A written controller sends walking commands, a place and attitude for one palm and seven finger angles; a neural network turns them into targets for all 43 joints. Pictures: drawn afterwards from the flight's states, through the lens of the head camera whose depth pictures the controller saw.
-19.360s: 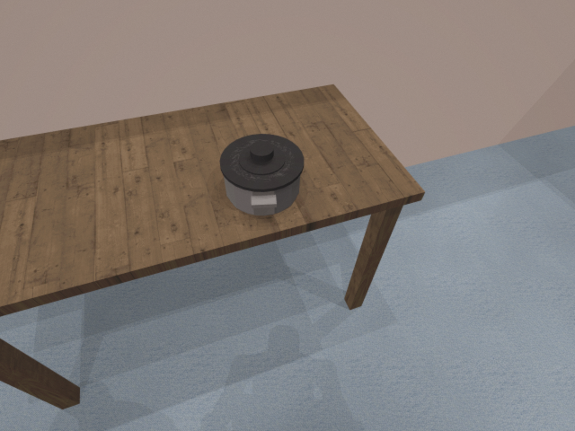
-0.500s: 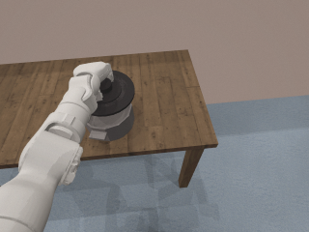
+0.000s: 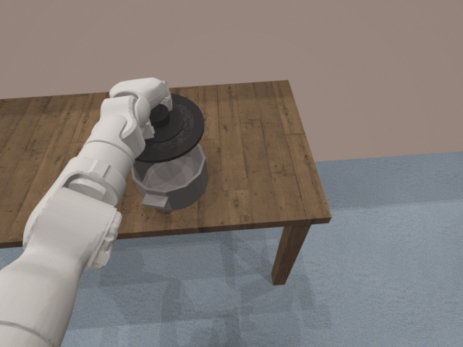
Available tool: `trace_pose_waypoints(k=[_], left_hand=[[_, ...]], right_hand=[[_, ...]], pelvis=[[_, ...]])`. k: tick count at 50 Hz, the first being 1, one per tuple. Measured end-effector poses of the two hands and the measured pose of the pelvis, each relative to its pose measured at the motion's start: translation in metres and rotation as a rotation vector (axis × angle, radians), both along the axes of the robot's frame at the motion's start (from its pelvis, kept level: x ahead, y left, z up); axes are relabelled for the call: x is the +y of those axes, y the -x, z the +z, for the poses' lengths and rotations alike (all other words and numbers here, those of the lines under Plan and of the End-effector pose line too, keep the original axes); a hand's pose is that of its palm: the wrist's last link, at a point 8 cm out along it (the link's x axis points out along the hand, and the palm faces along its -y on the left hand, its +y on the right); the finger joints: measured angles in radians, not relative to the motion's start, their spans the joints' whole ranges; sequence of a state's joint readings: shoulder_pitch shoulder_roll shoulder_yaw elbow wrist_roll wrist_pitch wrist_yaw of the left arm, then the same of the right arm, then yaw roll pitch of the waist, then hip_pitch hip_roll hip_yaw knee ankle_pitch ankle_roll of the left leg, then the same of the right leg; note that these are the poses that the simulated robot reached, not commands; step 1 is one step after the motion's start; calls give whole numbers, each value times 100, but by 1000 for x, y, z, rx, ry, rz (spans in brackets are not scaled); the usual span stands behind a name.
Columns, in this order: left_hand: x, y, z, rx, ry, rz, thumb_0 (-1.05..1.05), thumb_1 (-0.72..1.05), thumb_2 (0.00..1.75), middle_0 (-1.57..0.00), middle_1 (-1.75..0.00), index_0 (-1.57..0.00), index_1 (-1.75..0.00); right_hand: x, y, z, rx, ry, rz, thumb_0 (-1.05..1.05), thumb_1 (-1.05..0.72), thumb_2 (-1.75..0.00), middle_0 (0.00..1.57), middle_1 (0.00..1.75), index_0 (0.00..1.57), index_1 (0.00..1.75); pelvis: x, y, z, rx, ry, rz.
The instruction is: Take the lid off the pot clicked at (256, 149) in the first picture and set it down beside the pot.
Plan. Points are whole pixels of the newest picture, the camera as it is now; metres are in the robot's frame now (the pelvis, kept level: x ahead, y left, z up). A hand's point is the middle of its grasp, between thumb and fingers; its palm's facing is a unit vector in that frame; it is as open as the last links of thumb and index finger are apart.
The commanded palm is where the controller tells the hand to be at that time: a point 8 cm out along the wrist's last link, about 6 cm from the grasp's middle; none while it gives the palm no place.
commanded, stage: lift the lid straight up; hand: left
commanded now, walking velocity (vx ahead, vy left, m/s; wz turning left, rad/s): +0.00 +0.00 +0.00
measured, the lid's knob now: (156, 115) +0.53 +0.11 +0.10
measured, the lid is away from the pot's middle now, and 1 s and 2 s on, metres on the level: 0.01 0.03 0.15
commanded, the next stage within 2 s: move the lid sideways beside the pot in 0.58 s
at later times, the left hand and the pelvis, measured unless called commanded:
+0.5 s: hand (142, 105) +0.50 +0.12 +0.15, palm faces -0.33 -0.06 -0.94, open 8.4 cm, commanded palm +0.50 +0.12 +0.21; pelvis +0.00 +0.01 +0.00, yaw +0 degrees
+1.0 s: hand (127, 109) +0.50 +0.14 +0.15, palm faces -0.36 -0.07 -0.93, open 8.4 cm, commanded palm +0.50 +0.16 +0.21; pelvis +0.00 +0.00 +0.00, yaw +0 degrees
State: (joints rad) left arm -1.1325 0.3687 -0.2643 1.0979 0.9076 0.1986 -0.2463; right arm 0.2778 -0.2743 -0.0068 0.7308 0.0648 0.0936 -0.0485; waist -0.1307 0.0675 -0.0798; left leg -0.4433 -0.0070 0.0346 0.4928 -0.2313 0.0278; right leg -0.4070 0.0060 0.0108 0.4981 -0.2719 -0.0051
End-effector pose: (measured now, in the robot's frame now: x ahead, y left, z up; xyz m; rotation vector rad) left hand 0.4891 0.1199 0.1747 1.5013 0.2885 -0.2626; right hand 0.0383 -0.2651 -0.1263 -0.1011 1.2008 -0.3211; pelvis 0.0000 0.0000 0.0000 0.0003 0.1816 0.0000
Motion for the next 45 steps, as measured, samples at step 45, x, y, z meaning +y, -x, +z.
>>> trace_pose_waypoints(k=[45], left_hand=[[10,-6,35,-17,-1,49,13,38,83,-109,-122,-36,-94]], right_hand=[[4,-8,3,-28,-7,24,0,-91,-90,20,30,20,30]], pelvis=[[2,1,2,-8,-2,-4]])
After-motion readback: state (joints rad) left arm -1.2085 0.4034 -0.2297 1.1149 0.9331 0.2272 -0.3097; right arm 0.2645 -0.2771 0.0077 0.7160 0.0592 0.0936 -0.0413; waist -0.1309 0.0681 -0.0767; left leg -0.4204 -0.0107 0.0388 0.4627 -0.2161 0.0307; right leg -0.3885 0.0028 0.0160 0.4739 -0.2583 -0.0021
